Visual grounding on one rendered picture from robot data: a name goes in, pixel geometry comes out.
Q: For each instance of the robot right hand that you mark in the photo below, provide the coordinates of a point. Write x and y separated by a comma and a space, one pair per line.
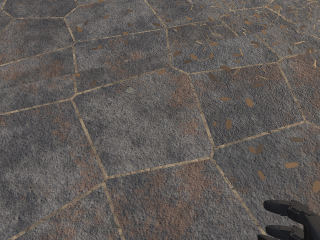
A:
297, 212

